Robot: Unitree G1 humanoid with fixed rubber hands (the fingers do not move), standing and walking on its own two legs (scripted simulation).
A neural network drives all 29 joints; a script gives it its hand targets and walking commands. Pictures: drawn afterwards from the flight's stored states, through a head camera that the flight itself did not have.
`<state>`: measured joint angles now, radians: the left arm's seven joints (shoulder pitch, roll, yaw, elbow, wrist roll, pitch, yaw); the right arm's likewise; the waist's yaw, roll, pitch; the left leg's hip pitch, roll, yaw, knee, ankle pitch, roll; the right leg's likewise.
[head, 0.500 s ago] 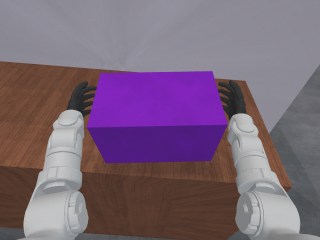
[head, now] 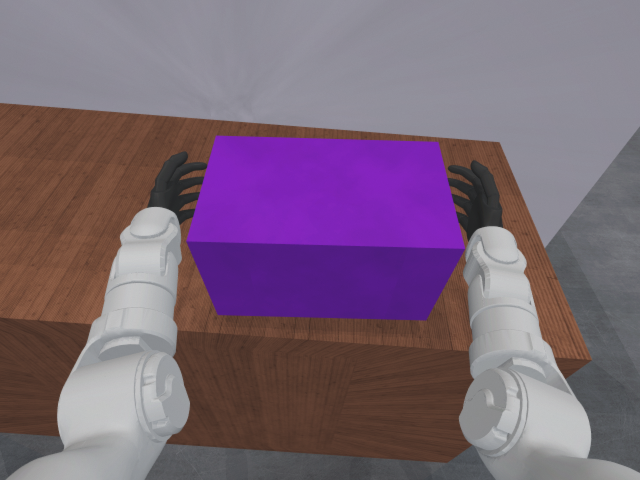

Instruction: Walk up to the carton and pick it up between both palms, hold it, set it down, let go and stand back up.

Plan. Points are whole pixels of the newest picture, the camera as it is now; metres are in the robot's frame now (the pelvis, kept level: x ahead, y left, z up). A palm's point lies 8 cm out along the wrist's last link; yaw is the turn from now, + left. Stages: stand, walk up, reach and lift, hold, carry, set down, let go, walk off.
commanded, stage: set down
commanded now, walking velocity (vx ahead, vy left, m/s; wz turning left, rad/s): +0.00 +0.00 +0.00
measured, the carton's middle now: (324, 231) +0.45 -0.01 +0.05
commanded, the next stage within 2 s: none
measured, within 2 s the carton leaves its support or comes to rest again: rests again in 1.04 s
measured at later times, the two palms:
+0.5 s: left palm (175, 206) +0.45 +0.20 +0.10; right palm (470, 225) +0.43 -0.20 +0.09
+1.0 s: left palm (170, 217) +0.44 +0.20 +0.09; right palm (470, 236) +0.41 -0.20 +0.09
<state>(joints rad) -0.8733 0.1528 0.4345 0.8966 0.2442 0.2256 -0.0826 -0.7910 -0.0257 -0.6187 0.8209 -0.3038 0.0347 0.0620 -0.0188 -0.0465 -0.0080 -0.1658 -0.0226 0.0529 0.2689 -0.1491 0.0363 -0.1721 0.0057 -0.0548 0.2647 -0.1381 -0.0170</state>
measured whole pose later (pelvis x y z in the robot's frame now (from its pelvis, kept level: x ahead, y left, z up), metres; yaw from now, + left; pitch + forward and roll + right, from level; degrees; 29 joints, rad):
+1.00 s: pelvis +0.00 +0.00 +0.00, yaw +0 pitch +6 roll +0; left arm -0.91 0.17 0.50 1.03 0.26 0.06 -0.10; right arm -0.77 0.02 -0.67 0.79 -0.39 -0.01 0.06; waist -0.01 -0.03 -0.02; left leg -0.24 -0.02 0.07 0.28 -0.15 0.04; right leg -0.25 0.00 -0.09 0.28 -0.14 -0.02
